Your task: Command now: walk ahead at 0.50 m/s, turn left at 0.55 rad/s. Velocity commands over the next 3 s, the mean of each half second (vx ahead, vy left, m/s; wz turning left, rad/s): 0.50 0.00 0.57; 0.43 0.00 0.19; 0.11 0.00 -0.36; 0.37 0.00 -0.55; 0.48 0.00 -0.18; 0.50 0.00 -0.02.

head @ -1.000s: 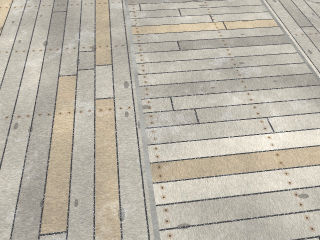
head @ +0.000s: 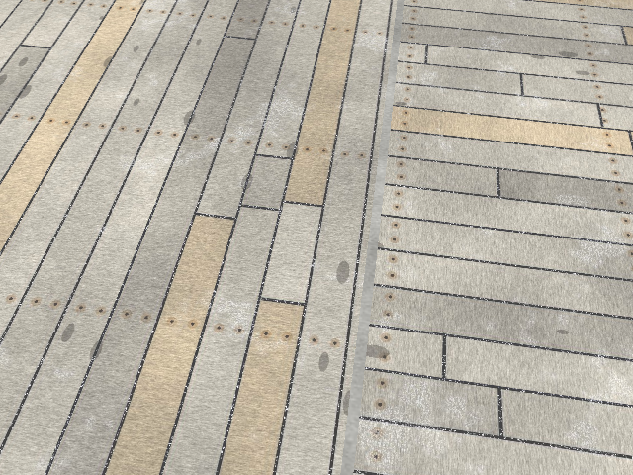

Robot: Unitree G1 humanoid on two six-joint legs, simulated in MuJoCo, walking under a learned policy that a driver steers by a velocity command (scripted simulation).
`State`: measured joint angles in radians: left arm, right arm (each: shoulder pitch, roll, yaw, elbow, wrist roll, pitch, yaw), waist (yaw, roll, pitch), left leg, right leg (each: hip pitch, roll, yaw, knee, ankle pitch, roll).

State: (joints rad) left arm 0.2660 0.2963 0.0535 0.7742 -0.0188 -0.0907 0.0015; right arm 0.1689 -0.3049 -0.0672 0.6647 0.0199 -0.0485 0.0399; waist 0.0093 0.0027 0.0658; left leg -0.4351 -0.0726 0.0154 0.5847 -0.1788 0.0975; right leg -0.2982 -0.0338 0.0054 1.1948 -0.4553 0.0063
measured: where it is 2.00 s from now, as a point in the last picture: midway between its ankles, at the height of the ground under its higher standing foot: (281, 336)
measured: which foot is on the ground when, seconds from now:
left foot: down 0.00-0.38, up 0.40-0.86, down 0.88-1.00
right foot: up 0.00-0.36, down 0.38-0.88, up 0.90-1.00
